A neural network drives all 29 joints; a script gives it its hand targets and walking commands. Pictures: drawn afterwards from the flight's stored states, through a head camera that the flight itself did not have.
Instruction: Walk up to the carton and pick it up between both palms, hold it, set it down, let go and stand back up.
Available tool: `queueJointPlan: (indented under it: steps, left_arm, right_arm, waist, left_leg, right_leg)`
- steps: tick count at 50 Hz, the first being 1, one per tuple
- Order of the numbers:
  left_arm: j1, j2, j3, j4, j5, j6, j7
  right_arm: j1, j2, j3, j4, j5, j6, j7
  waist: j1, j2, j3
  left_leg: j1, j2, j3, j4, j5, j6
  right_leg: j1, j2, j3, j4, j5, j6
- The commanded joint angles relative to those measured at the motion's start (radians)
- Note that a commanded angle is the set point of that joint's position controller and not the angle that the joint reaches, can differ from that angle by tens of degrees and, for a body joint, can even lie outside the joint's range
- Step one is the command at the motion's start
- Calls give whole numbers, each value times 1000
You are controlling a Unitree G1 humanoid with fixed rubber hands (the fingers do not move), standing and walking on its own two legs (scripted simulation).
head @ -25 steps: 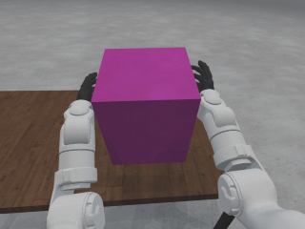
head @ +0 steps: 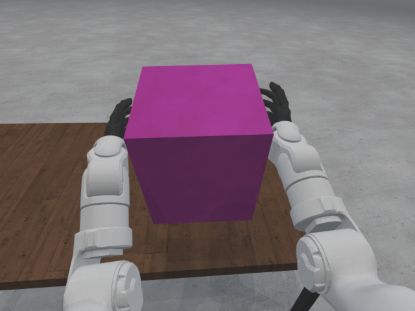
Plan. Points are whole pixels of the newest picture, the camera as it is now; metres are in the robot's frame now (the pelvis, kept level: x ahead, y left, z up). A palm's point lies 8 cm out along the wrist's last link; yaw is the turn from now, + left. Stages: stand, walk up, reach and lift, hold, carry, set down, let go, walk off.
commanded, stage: hold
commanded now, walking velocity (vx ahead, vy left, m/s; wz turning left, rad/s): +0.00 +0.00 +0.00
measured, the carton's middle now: (200, 147) +0.39 +0.01 +0.17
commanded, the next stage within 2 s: none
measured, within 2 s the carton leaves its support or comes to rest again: neither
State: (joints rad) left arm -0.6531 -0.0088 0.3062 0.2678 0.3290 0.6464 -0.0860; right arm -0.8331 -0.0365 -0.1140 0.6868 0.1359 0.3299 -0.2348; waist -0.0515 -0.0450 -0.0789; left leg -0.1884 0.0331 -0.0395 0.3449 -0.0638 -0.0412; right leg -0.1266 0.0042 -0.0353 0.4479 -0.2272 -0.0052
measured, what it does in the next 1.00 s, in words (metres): stands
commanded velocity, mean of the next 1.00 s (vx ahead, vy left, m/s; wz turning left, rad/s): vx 0.00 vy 0.00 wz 0.00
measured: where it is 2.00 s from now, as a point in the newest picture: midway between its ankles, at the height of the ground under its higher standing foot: outside the picture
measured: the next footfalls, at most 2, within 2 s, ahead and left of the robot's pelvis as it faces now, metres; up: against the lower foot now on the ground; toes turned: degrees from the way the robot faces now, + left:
none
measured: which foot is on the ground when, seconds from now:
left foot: down 0.00-1.00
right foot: down 0.00-1.00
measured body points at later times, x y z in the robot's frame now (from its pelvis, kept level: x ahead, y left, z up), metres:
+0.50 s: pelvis +0.00 +0.00 +0.00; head -0.07 +0.02 +0.44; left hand +0.38 +0.16 +0.21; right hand +0.39 -0.14 +0.23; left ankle +0.09 +0.15 -0.74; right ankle +0.02 -0.10 -0.74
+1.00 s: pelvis +0.00 +0.00 +0.00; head -0.07 +0.02 +0.44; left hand +0.38 +0.16 +0.21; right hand +0.39 -0.14 +0.23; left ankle +0.09 +0.15 -0.74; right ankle +0.02 -0.10 -0.74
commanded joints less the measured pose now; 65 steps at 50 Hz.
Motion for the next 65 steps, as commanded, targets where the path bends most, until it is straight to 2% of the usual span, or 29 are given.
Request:
queueJointPlan:
  steps: [1, 3, 13, 17, 23, 32, 37, 45, 65]
  left_arm:
    - [-647, -508, -380, -188, -133, -67, -107]
    - [-642, -502, -375, -182, -130, -66, -108]
    - [-649, -500, -368, -172, -123, -65, -108]
    - [-646, -501, -366, -185, -126, -67, -110]
    - [-657, -501, -377, -188, -132, -69, -107]
    - [-653, -500, -372, -185, -130, -68, -106]
    - [-646, -508, -379, -183, -132, -67, -107]
    - [-665, -508, -374, -191, -131, -69, -106]
    - [-651, -501, -374, -184, -129, -66, -107]
  right_arm:
    - [-541, 617, 414, -254, 83, -40, 127]
    - [-545, 620, 422, -262, 84, -39, 126]
    - [-542, 615, 407, -242, 79, -37, 128]
    - [-541, 624, 420, -253, 80, -40, 127]
    - [-538, 619, 415, -252, 81, -38, 126]
    - [-545, 626, 423, -258, 84, -38, 127]
    - [-543, 622, 416, -259, 83, -38, 126]
    - [-551, 629, 417, -253, 86, -40, 129]
    - [-541, 620, 413, -254, 81, -37, 126]
  waist:
    - [-17, -13, -296]
    - [-12, -26, -292]
    - [-13, -16, -279]
    - [-10, -24, -294]
    - [-18, -20, -292]
    - [-9, -23, -290]
    - [-17, -18, -294]
    - [-10, -16, -298]
    - [-16, -17, -293]
  left_leg:
    - [336, -84, 79, -67, 11, 74]
    - [331, -84, 78, -65, 13, 78]
    - [322, -84, 79, -71, -9, 78]
    - [329, -84, 81, -68, 7, 80]
    - [331, -84, 79, -66, 7, 77]
    - [323, -83, 81, -67, 1, 79]
    - [330, -84, 79, -66, 9, 77]
    - [325, -83, 81, -68, 4, 78]
    - [330, -83, 79, -67, 6, 78]
  right_leg:
    - [86, 13, -33, -192, 165, 102]
    - [88, 14, -31, -191, 179, 104]
    - [78, 15, -33, -194, 140, 102]
    - [90, 12, -32, -191, 168, 104]
    - [85, 13, -31, -192, 165, 103]
    - [86, 14, -31, -192, 157, 104]
    - [88, 15, -33, -191, 170, 103]
    - [84, 14, -32, -192, 149, 103]
    - [85, 13, -32, -192, 168, 103]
